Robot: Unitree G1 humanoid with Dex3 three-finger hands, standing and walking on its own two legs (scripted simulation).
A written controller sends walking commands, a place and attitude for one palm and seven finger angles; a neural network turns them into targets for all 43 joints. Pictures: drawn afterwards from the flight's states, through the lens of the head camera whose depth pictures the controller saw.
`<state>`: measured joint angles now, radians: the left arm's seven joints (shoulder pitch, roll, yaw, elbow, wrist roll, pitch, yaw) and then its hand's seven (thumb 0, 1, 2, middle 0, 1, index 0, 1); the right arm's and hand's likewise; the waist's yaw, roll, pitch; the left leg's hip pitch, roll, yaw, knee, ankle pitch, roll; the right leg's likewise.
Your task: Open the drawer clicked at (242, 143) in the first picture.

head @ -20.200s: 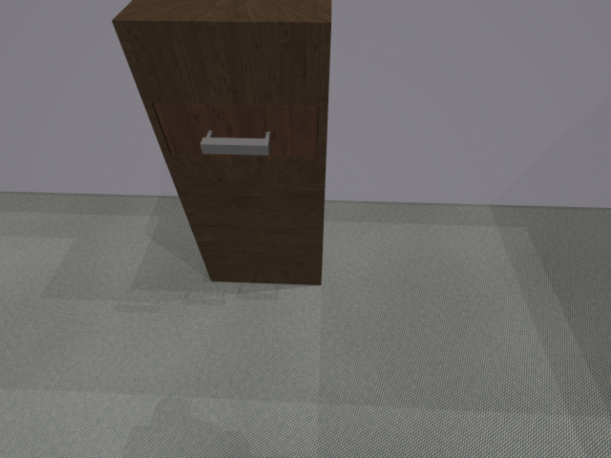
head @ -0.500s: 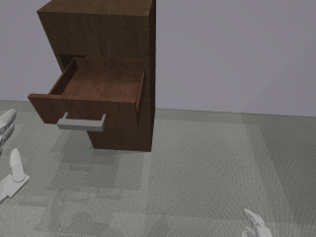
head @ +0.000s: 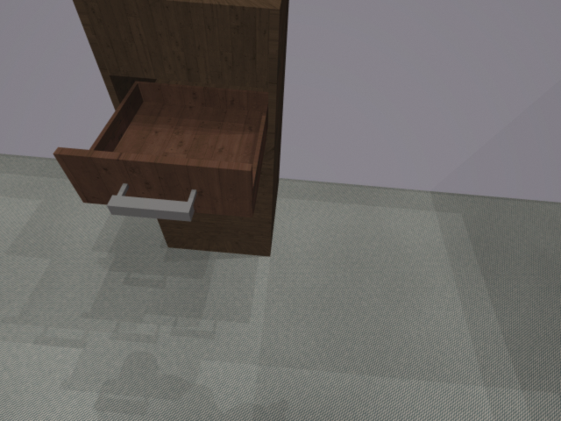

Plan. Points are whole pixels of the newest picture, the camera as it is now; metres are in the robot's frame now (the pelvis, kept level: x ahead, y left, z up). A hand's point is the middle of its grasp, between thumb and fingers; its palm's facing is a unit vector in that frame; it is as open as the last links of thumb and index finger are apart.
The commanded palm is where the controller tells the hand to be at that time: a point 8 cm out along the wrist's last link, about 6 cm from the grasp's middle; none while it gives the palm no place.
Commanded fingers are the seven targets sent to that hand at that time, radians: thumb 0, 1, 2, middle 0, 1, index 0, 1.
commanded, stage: let the arm hang, fingers relaxed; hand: left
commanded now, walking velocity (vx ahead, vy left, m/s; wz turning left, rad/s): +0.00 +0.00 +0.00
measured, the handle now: (155, 199) +0.52 +0.28 -0.06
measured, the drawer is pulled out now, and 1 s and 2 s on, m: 0.29 0.29 0.29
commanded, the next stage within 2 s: look to check the result in 0.80 s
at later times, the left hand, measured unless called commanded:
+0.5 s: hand out of the picture -0.03 +0.17 -0.17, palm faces +0.02 -0.98 -0.20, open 7.3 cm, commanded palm none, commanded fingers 0.00 0.90 0.90 -0.20 -0.30 -0.20 -0.30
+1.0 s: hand out of the picture -0.03 +0.16 -0.17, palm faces +0.04 -0.98 -0.19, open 7.3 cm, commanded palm none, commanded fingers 0.00 0.90 0.90 -0.20 -0.30 -0.20 -0.30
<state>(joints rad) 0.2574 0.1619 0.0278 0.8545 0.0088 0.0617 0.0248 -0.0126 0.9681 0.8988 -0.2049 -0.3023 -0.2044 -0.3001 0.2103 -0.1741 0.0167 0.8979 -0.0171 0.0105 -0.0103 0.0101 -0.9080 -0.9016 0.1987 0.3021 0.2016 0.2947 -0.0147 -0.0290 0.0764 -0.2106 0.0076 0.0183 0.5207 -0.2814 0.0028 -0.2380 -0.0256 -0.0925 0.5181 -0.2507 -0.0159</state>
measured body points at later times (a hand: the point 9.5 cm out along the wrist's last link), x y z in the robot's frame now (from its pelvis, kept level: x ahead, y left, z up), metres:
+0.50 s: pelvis -0.01 +0.00 +0.01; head +0.00 -0.01 +0.46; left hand -0.03 +0.22 -0.15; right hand -0.04 -0.20 -0.16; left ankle +0.00 +0.12 -0.74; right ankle +0.02 -0.11 -0.74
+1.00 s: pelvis -0.01 -0.01 +0.01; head +0.00 -0.02 +0.46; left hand -0.03 +0.21 -0.15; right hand -0.06 -0.22 -0.16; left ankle +0.00 +0.12 -0.74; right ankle +0.02 -0.11 -0.74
